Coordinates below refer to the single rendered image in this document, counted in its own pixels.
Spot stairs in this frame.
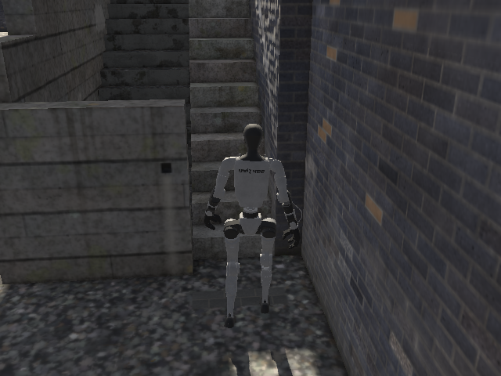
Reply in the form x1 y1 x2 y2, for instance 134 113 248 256
189 0 275 260

